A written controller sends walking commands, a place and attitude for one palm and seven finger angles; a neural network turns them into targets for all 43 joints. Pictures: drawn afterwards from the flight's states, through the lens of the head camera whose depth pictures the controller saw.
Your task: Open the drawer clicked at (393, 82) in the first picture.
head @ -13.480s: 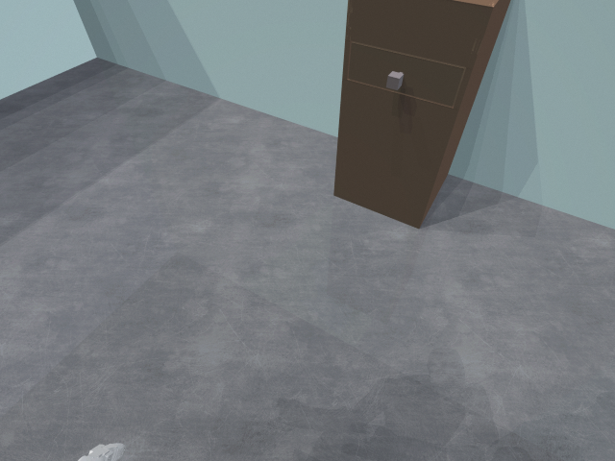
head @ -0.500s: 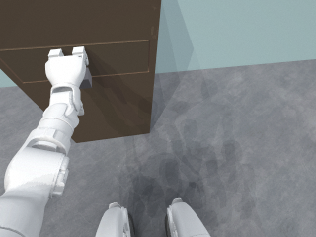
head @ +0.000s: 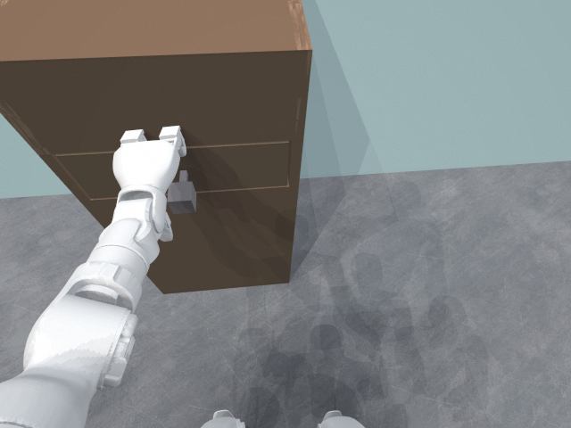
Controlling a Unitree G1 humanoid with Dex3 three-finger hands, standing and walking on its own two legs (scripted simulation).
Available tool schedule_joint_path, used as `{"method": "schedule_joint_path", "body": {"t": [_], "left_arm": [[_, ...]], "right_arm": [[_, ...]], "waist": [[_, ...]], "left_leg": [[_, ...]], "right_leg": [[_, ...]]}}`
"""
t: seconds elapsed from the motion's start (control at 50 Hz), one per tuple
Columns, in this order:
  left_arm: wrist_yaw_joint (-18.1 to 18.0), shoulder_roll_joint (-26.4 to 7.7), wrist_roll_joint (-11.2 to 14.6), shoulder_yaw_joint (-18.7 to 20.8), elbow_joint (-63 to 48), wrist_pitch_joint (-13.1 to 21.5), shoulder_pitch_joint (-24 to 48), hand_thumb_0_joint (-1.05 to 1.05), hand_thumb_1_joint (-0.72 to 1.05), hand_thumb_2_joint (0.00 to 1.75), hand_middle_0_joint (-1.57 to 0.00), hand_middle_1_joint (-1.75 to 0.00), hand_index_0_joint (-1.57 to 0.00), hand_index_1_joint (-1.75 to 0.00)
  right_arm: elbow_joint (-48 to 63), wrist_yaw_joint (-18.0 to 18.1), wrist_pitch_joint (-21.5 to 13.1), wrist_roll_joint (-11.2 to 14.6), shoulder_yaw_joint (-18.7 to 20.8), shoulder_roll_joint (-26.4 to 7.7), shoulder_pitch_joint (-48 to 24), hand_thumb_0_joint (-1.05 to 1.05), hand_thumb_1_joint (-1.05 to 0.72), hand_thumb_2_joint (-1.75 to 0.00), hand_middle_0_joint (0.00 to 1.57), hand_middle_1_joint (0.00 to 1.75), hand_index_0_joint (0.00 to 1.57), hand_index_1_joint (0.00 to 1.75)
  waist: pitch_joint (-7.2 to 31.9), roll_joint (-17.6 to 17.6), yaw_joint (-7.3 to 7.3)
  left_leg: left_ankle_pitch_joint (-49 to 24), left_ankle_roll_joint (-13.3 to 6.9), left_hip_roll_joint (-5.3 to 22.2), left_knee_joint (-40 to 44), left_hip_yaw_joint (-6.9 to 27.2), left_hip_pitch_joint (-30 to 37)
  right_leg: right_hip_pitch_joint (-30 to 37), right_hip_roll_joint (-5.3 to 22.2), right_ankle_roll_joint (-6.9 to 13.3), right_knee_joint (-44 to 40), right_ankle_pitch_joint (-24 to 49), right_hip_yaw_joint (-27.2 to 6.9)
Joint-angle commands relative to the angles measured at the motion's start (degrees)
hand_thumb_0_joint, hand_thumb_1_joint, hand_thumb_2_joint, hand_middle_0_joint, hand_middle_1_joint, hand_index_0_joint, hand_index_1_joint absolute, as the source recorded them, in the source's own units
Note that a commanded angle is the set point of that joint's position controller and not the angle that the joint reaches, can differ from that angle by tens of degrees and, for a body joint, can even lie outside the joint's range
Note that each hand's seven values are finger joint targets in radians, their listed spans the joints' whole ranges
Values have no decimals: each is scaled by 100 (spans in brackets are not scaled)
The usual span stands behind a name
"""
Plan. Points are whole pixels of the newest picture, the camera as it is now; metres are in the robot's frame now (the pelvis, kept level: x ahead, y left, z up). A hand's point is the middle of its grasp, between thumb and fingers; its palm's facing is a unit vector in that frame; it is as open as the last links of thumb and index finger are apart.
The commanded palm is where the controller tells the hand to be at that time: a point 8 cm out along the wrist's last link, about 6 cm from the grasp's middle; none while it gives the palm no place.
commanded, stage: lift the fingers back up to retry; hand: left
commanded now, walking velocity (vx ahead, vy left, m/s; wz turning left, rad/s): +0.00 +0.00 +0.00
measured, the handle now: (183, 188) +0.52 +0.15 -0.06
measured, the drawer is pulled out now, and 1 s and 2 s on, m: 0.00 0.00 0.00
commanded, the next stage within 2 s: re-aim the fingers above the handle in 0.04 s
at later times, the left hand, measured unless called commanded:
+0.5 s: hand (155, 190) +0.47 +0.17 +0.01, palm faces -0.05 -0.04 -1.00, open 13.8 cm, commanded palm +0.46 +0.17 +0.06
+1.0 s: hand (159, 188) +0.48 +0.17 +0.01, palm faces -0.03 -0.03 -1.00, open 13.8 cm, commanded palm +0.46 +0.16 +0.06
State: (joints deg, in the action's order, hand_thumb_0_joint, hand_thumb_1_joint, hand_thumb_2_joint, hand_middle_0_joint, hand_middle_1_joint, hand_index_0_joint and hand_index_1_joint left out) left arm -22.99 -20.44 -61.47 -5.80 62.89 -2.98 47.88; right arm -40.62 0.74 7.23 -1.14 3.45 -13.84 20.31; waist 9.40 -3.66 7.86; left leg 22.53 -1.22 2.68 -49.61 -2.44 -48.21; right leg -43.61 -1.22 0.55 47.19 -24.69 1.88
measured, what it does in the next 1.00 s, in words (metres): stands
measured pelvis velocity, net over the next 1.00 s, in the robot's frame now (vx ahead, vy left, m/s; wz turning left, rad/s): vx -0.01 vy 0.00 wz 0.00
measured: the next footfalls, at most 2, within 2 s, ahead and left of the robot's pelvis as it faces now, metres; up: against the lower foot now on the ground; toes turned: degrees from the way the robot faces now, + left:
none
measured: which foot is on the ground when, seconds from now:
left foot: down 0.00-1.00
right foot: down 0.00-1.00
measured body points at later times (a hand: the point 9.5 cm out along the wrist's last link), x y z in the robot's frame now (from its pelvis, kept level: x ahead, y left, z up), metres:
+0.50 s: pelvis +0.00 -0.01 +0.00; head +0.10 -0.01 +0.44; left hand +0.47 +0.17 +0.06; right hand +0.02 -0.27 -0.14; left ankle +0.00 +0.11 -0.69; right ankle -0.03 -0.12 -0.69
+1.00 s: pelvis -0.01 +0.00 +0.00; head +0.09 +0.00 +0.44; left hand +0.47 +0.17 +0.06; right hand -0.02 -0.26 -0.13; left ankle +0.00 +0.11 -0.69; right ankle -0.03 -0.12 -0.69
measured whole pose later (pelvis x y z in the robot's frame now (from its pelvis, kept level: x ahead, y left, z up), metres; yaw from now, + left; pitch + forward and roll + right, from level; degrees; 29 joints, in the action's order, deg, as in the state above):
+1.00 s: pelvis -0.01 +0.00 +0.00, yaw +0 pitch +21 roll -2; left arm -24.1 -20.7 -62.6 -5.5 64.4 -3.2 48.8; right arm -42.0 0.5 6.2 -1.3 3.9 -13.3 21.2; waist 9.4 -3.8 8.3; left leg 22.0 -1.4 2.6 -50.5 -2.6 -49.6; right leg -45.2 -1.1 0.5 48.5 -24.4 1.6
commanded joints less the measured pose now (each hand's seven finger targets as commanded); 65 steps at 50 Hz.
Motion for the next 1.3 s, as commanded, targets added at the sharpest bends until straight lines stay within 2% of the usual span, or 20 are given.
{"method": "schedule_joint_path", "body": {"t": [0.0, 0.02, 0.2, 0.26, 0.32, 0.44, 0.48, 0.56, 0.64, 0.7, 0.8, 0.84, 0.9, 0.94, 1.0, 1.06, 1.1, 1.2, 1.24, 1.28], "left_arm": [[-185, -1332, -69, 441, -1176, -6, 2238, 0, -50, 30, -30, -120, -30, -120], [-159, -1096, -51, 293, -1151, 9, 2051, 0, -50, 30, -30, -120, -30, -120], [-201, -1082, -71, 343, -1675, 352, 2172, 0, -50, 30, -30, -120, -30, -120], [-298, -1072, -131, 293, -1394, 247, 2264, 0, -50, 30, -30, -120, -30, -120], [-318, -1118, -130, 321, -1379, 163, 2394, 0, -50, 30, -30, -120, -30, -120], [-166, -971, -50, 163, -1179, 103, 2472, 0, -50, 30, -30, -120, -30, -120], [-146, -1257, -83, 391, -1008, 105, 2253, 0, -50, 30, -30, -120, -30, -120], [-153, -1405, -119, 453, -966, 145, 2317, 0, -50, 30, -30, -120, -30, -120], [-193, -1161, -147, 301, -1069, 188, 2376, 0, -50, 30, -30, -120, -30, -120], [-230, -1117, -97, 294, -1075, 190, 2567, 0, -50, 30, -30, -120, -30, -120], [-320, -1152, -117, 334, -1232, 187, 2712, 0, -50, 30, -30, -120, -30, -120], [-358, -1112, -142, 284, -1031, 109, 2723, 0, -50, 30, -30, -120, -30, -120], [-377, -1326, -137, 456, -989, 6, 2717, 0, -50, 30, -30, -120, -30, -120], [-369, -1047, -158, 214, -897, -66, 2760, 0, -50, 30, -30, -120, -30, -120], [-309, -1089, -99, 242, -736, -135, 2826, 0, -50, 30, -30, -120, -30, -120], [-239, -1122, -120, 235, -876, -78, 2838, 0, -50, 30, -30, -120, -30, -120], [-188, -288, -28, -319, -997, -25, 2907, 0, -50, 30, -30, -120, -30, -120], [-400, -1181, -127, 443, -938, -36, 2751, 0, -50, 30, -30, -120, -30, -120], [-526, -1114, -233, 354, -713, -196, 2727, 0, -50, 30, -30, -120, -30, -120], [-598, -1322, -222, 484, -765, -349, 2764, 0, -50, 30, -30, -120, -30, -120]], "right_arm": [[272, 60, -27, -4, 337, -872, 808, 0, -90, -90, 20, 30, 20, 30], [299, 47, -30, -7, 354, -849, 789, 0, -90, -90, 20, 30, 20, 30], [223, 34, -62, -50, 423, -811, 707, 0, -90, -90, 20, 30, 20, 30], [167, 34, -52, -29, 407, -827, 680, 0, -90, -90, 20, 30, 20, 30], [191, 28, -46, -25, 398, -829, 684, 0, -90, -90, 20, 30, 20, 30], [235, 50, -64, -9, 370, -833, 703, 0, -90, -90, 20, 30, 20, 30], [237, 69, -52, -2, 357, -852, 711, 0, -90, -90, 20, 30, 20, 30], [269, 81, -84, 22, 322, -859, 730, 0, -90, -90, 20, 30, 20, 30], [254, 64, -127, 2, 358, -844, 770, 0, -90, -90, 20, 30, 20, 30], [204, 47, -159, -7, 373, -859, 807, 0, -90, -90, 20, 30, 20, 30], [143, 33, -180, -32, 389, -877, 844, 0, -90, -90, 20, 30, 20, 30], [113, 26, -185, -15, 381, -887, 854, 0, -90, -90, 20, 30, 20, 30], [134, 23, -178, -11, 359, -905, 838, 0, -90, -90, 20, 30, 20, 30], [143, 22, -192, -4, 356, -882, 837, 0, -90, -90, 20, 30, 20, 30], [143, 36, -203, 5, 333, -904, 848, 0, -90, -90, 20, 30, 20, 30], [168, 59, -225, 11, 336, -889, 868, 0, -90, -90, 20, 30, 20, 30], [162, 11, -263, -20, 373, -809, 857, 0, -90, -90, 20, 30, 20, 30], [132, 20, -233, -44, 332, -863, 837, 0, -90, -90, 20, 30, 20, 30], [142, 27, -224, -27, 306, -844, 787, 0, -90, -90, 20, 30, 20, 30], [202, 22, -216, -28, 286, -861, 748, 0, -90, -90, 20, 30, 20, 30]], "waist": [[2611, 62, -22], [2545, 46, -3], [2599, -22, 11], [2343, 95, 103], [2542, -34, 79], [2454, 48, 139], [2434, 103, 55], [2329, 158, 44], [2373, -69, 67], [2349, 28, 134], [2589, -174, 105], [2328, -93, 167], [2456, -109, 72], [2330, -125, 139], [2232, 68, 199], [2438, -50, 165], [2427, -5, 314], [2489, -16, 69], [2206, 70, 128], [2398, 66, 64]], "left_leg": [[-2875, -138, -317, 200, 82, 2073], [-2876, -144, -330, 200, 56, 2117], [-3147, -134, -327, 74, 111, 2310], [-2739, -141, -338, 83, 97, 2077], [-2758, -129, -343, 95, 124, 2199], [-2553, -154, -349, 142, 111, 2115], [-2447, -151, -352, 161, 107, 2004], [-2216, -163, -359, 194, 83, 1747], [-2354, -141, -318, 178, 117, 1977], [-2253, -143, -292, 189, 154, 1997], [-2410, -118, -269, 174, 217, 2248], [-2240, -119, -251, 215, 226, 2140], [-2274, -113, -269, 239, 227, 2151], [-2166, -114, -269, 259, 215, 2099], [-2039, -132, -264, 293, 218, 2046], [-2215, -127, -254, 258, 228, 2189], [-2327, -121, -225, 215, 271, 2383], [-2348, -120, -278, 160, 220, 2040], [-2145, -129, -287, 190, 172, 1794], [-2086, -143, -320, 220, 116, 1733]], "right_leg": [[1100, -229, 110, -402, 3110, -54], [1086, -234, 93, -450, 3155, -57], [958, -214, 89, -364, 3312, -81], [783, -216, 82, -393, 3006, -71], [769, -233, 99, -363, 2902, -56], [808, -233, 92, -430, 2790, -69], [860, -236, 97, -431, 2693, -75], [867, -228, 88, -445, 2551, -97], [626, -260, 119, -407, 2418, -39], [531, -271, 116, -428, 2233, -20], [405, -294, 142, -379, 2168, 14], [275, -296, 131, -418, 1994, 43], [388, -299, 151, -413, 1997, 35], [296, -302, 139, -431, 1920, 42], [331, -295, 126, -494, 1846, 31], [349, -290, 131, -433, 1976, 34], [182, -301, 124, -450, 1985, 65], [434, -289, 144, -336, 2181, 13], [353, -283, 132, -353, 2064, 31], [618, -274, 114, -378, 2140, -13]]}}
